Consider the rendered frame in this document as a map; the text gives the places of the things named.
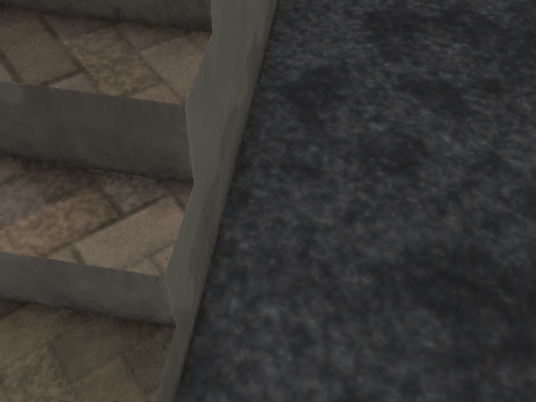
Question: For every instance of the stairs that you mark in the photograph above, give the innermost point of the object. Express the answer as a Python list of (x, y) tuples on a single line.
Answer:
[(121, 123)]

